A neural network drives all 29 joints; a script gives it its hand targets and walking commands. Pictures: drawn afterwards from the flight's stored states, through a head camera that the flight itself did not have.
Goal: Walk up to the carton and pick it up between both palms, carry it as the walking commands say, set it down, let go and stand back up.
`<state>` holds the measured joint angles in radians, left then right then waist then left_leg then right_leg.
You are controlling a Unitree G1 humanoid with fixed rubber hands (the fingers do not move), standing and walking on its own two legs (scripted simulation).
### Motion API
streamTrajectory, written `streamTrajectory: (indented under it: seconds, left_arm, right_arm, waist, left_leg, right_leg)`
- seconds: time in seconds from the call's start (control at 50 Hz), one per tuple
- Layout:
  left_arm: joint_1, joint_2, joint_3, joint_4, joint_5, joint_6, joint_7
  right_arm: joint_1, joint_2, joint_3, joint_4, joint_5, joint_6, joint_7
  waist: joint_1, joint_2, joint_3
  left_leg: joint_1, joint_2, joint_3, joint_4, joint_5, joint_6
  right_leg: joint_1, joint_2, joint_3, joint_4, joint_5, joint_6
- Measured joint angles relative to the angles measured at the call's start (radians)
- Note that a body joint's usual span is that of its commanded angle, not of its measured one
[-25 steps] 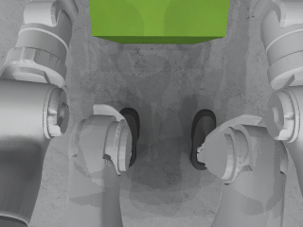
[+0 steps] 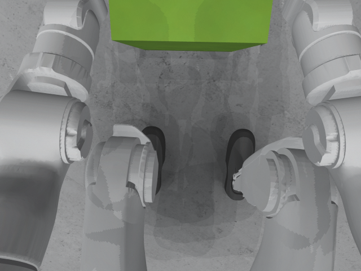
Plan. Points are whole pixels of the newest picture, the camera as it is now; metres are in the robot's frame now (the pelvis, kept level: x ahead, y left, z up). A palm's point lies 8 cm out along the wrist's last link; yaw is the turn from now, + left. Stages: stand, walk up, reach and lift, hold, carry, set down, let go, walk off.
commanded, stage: reach and lift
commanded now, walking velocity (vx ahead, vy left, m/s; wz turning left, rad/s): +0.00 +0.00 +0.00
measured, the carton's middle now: out of the picture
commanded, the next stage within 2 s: none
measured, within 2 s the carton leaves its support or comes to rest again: leaves its support in 0.84 s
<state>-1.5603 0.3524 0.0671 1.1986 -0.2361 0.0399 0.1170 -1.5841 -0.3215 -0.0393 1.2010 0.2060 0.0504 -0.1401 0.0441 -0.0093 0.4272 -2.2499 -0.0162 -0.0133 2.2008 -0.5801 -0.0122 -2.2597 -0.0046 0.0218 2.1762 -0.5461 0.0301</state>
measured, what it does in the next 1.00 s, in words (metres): stands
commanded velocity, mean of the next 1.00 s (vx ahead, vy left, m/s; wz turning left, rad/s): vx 0.00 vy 0.00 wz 0.00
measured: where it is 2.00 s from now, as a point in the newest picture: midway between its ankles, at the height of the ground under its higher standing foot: (194, 174)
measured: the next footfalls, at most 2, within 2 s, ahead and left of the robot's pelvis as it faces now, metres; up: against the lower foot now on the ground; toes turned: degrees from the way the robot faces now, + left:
none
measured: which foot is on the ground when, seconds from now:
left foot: down 0.00-1.00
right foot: down 0.00-1.00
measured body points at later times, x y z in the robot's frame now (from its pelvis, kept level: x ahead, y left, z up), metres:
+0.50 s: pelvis +0.00 +0.00 -0.01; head +0.38 +0.01 +0.22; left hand +0.56 +0.19 -0.19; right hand +0.58 -0.11 -0.19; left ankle +0.11 +0.12 -0.34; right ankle +0.12 -0.13 -0.34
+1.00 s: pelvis +0.01 +0.00 -0.01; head +0.37 +0.02 +0.26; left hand +0.57 +0.18 -0.16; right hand +0.59 -0.12 -0.15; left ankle +0.11 +0.12 -0.34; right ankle +0.12 -0.13 -0.34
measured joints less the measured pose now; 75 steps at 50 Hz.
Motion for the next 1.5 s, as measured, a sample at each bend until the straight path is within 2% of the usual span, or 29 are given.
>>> streamTrajectory:
  seconds: [0.2, 0.28, 0.4, 0.5, 0.68, 0.78, 0.88, 0.96, 1.06, 1.18, 1.5]
  left_arm:
    - [-0.016, -0.002, -0.013, -0.003, -0.001, -0.002, 0.013]
    - [-0.028, -0.007, 0.009, 0.005, 0.018, 0.010, 0.009]
    - [-0.005, -0.015, 0.085, -0.046, 0.090, 0.071, -0.033]
    - [0.038, -0.019, 0.138, -0.115, 0.119, 0.114, -0.070]
    - [0.077, -0.030, 0.169, -0.179, 0.140, 0.149, -0.094]
    - [0.089, -0.037, 0.151, -0.203, 0.135, 0.169, -0.090]
    - [0.109, -0.062, 0.137, -0.240, 0.138, 0.193, -0.066]
    - [0.125, -0.089, 0.165, -0.269, 0.172, 0.210, -0.029]
    - [0.142, -0.123, 0.220, -0.299, 0.236, 0.234, -0.003]
    - [0.170, -0.146, 0.272, -0.350, 0.289, 0.264, -0.031]
    - [0.225, -0.198, 0.335, -0.450, 0.359, 0.312, -0.053]
  right_arm:
    - [-0.011, 0.010, -0.003, -0.007, -0.014, -0.007, -0.018]
    - [-0.017, 0.017, -0.037, -0.005, -0.039, 0.004, -0.018]
    - [0.005, 0.036, -0.131, -0.058, -0.120, 0.062, 0.021]
    - [0.024, 0.049, -0.169, -0.105, -0.158, 0.107, 0.057]
    - [0.037, 0.054, -0.179, -0.135, -0.164, 0.147, 0.061]
    - [0.052, 0.051, -0.167, -0.155, -0.149, 0.160, 0.036]
    - [0.090, 0.051, -0.166, -0.193, -0.126, 0.169, 0.006]
    - [0.119, 0.072, -0.193, -0.227, -0.134, 0.175, -0.001]
    - [0.141, 0.107, -0.243, -0.258, -0.186, 0.192, -0.004]
    - [0.172, 0.140, -0.289, -0.310, -0.243, 0.218, 0.007]
    - [0.221, 0.192, -0.359, -0.411, -0.319, 0.269, 0.034]
  waist:
    - [-0.002, 0.003, 0.030]
    - [-0.002, 0.004, 0.034]
    - [0.001, 0.002, 0.026]
    - [0.001, 0.001, 0.017]
    - [0.005, -0.010, 0.000]
    - [0.010, -0.011, -0.012]
    - [0.010, -0.015, -0.045]
    - [0.005, -0.020, -0.083]
    - [0.001, -0.021, -0.142]
    - [0.000, -0.017, -0.200]
    - [-0.009, -0.013, -0.293]
  left_leg:
    - [0.019, -0.004, 0.005, -0.007, 0.003, 0.002]
    - [0.020, -0.006, 0.004, -0.002, 0.003, 0.003]
    - [0.009, -0.002, 0.004, 0.029, -0.006, 0.005]
    - [-0.003, 0.006, 0.008, 0.055, -0.015, 0.006]
    - [-0.012, 0.013, 0.007, 0.065, -0.024, 0.004]
    - [-0.013, 0.011, 0.004, 0.061, -0.026, 0.002]
    - [-0.015, 0.003, -0.003, 0.052, -0.028, -0.001]
    - [-0.015, -0.001, -0.009, 0.040, -0.028, -0.003]
    - [-0.019, -0.001, -0.009, 0.011, -0.023, -0.001]
    - [-0.019, -0.004, -0.006, -0.035, -0.011, 0.001]
    - [0.002, -0.011, -0.009, -0.136, 0.004, 0.000]
  right_leg:
    - [0.021, -0.003, 0.005, -0.004, -0.002, 0.002]
    - [0.023, -0.003, 0.005, 0.001, -0.003, 0.001]
    - [0.009, 0.006, 0.007, 0.029, -0.007, 0.002]
    - [-0.010, 0.016, 0.011, 0.055, -0.008, 0.004]
    - [-0.027, 0.025, 0.011, 0.064, -0.008, 0.001]
    - [-0.026, 0.024, 0.008, 0.060, -0.012, -0.001]
    - [-0.023, 0.022, 0.005, 0.051, -0.019, 0.001]
    - [-0.018, 0.024, 0.002, 0.037, -0.023, 0.004]
    - [-0.020, 0.024, 0.003, 0.008, -0.019, 0.004]
    - [-0.018, 0.022, 0.006, -0.037, -0.011, 0.006]
    - [0.008, 0.018, 0.005, -0.135, -0.003, 0.005]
